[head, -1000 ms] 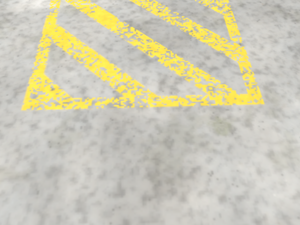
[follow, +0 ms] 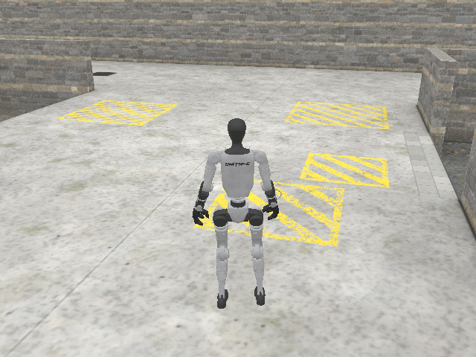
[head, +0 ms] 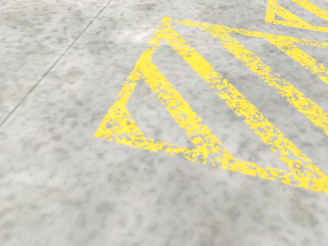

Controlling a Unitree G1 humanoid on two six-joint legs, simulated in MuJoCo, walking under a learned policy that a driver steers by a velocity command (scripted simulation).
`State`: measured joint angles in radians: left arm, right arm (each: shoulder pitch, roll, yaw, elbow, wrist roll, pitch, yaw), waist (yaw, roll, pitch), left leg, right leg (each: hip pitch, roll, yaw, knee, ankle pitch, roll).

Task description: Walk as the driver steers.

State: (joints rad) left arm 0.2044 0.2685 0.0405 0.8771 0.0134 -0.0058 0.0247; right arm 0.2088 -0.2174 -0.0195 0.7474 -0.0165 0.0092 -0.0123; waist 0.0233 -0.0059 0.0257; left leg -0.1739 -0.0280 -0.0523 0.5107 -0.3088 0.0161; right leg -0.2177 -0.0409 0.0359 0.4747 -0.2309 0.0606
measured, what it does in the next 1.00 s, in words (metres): stands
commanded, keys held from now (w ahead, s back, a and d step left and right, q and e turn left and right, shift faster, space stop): no key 1.00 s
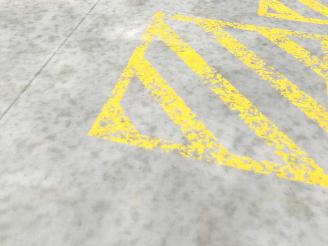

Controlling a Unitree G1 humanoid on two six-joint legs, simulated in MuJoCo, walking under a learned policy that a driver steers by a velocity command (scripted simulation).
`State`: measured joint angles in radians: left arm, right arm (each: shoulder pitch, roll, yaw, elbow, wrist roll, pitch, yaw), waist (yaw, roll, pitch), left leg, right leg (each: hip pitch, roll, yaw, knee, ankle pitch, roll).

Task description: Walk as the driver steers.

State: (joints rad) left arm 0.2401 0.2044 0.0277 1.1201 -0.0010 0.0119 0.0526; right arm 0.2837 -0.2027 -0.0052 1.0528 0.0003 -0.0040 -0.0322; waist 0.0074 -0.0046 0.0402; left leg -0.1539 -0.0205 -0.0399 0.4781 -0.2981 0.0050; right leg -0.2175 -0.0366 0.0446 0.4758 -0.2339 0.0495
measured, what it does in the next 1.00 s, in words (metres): walks ahead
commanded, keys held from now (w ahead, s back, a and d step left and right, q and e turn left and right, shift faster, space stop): no key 0.40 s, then w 0.60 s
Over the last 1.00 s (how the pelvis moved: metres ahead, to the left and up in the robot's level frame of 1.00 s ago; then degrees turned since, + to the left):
0.00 -0.01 0.00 -1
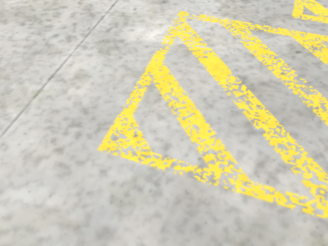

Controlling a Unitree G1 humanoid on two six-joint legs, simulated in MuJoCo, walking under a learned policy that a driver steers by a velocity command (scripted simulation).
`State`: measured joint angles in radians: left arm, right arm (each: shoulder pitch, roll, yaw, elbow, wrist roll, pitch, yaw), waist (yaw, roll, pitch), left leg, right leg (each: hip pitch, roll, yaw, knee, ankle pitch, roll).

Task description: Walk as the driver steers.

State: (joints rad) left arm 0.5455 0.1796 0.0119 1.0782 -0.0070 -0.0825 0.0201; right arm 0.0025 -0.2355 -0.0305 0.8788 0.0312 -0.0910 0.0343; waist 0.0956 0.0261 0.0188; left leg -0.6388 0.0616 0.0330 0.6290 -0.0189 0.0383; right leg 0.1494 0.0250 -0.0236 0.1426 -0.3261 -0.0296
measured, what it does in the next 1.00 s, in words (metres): walks ahead: left foot, then right foot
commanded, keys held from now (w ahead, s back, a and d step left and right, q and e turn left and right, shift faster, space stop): w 1.00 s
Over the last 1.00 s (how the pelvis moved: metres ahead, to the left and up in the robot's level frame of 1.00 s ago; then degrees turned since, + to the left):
0.18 -0.03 0.00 0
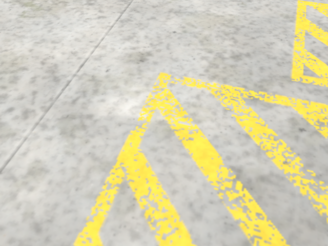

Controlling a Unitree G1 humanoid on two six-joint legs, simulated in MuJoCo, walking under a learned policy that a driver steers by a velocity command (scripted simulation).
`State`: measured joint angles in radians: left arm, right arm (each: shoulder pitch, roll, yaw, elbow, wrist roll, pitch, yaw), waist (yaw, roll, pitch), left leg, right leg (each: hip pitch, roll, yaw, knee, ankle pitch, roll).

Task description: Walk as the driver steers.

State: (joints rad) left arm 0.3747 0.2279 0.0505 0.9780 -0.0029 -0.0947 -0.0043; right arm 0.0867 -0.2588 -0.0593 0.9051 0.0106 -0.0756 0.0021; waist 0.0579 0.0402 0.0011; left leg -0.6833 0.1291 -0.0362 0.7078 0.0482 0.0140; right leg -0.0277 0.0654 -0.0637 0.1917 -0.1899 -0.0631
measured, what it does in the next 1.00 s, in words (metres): walks ahead, turning right: left foot, then right foot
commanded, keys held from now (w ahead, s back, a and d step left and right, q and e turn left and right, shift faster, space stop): w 0.18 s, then w+e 0.76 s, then e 0.06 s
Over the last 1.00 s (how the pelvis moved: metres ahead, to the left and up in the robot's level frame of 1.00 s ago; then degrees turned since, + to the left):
0.59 -0.03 0.01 0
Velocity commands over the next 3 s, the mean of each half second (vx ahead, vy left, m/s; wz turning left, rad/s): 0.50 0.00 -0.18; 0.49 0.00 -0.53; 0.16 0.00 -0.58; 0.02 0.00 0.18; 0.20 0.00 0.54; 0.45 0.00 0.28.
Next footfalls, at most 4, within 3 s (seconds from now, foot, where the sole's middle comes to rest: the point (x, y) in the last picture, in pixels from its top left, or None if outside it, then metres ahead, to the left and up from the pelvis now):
0.18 left None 0.30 0.15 -0.78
0.76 right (211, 231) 0.57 -0.11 -0.79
1.22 left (196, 166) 0.88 -0.05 -0.78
1.62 right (236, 210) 0.67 -0.22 -0.79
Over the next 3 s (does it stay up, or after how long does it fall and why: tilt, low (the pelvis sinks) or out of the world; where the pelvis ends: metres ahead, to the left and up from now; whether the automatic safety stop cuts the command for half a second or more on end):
stays up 1.02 -0.13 -0.03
